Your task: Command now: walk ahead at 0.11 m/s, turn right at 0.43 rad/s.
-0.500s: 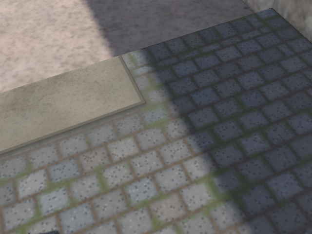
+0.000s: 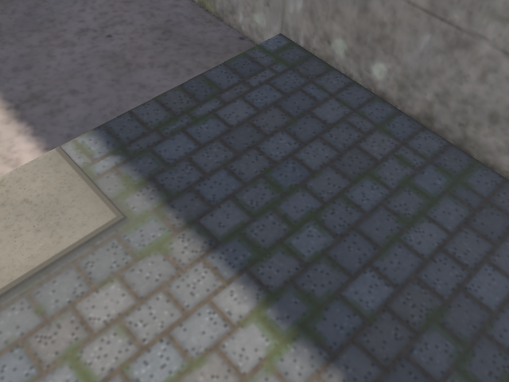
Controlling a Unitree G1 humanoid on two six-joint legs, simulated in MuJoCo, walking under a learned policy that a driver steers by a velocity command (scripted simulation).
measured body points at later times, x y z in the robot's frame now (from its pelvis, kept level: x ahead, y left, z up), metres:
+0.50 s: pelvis +0.12 -0.04 +0.00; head +0.14 -0.06 +0.45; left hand +0.15 +0.24 -0.11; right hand +0.26 -0.31 -0.12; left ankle +0.26 +0.12 -0.68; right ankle +0.00 -0.14 -0.74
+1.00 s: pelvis +0.39 +0.02 +0.00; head +0.42 +0.04 +0.45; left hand +0.50 +0.32 -0.08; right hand +0.55 -0.23 -0.10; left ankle +0.35 +0.09 -0.74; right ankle +0.60 -0.13 -0.68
